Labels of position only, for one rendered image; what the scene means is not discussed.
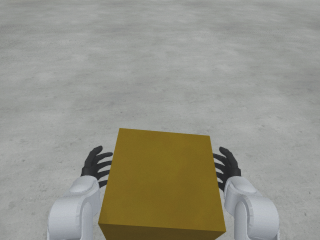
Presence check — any robot left hand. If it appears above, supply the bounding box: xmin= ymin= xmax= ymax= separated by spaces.
xmin=81 ymin=145 xmax=113 ymax=188

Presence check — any left robot forearm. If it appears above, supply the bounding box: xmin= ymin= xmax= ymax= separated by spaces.
xmin=47 ymin=175 xmax=101 ymax=240

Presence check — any carton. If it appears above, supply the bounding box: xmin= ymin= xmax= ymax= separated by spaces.
xmin=98 ymin=128 xmax=226 ymax=240

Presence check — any right robot forearm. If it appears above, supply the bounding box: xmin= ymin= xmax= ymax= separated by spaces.
xmin=223 ymin=176 xmax=280 ymax=240

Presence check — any robot right hand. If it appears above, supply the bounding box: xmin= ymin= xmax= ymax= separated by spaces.
xmin=213 ymin=147 xmax=241 ymax=193

